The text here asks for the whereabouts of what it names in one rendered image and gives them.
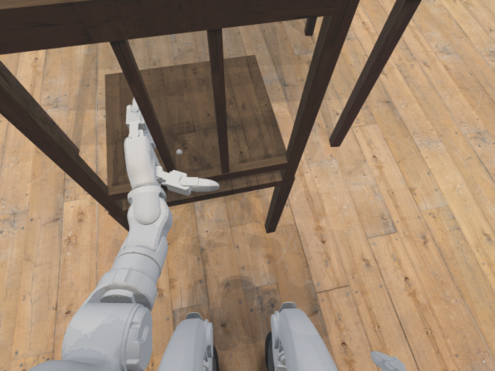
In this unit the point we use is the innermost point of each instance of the robot thigh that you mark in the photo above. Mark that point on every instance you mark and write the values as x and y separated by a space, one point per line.
190 344
304 349

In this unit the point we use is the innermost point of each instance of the robot left forearm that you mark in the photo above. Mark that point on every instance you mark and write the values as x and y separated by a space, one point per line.
138 265

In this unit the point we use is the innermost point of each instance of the robot left upper arm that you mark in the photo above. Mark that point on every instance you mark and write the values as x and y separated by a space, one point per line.
106 337

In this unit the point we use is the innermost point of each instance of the left robot thigh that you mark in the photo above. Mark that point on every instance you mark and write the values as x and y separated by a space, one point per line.
190 344

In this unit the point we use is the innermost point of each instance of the robot right hand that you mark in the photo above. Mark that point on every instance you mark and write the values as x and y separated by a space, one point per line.
387 363

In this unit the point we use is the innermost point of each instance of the robot left hand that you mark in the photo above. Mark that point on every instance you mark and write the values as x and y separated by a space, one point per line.
140 160

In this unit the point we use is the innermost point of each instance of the chair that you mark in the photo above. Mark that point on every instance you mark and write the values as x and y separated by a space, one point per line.
217 112

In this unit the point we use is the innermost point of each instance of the right robot thigh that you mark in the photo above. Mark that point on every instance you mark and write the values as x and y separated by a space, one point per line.
304 349

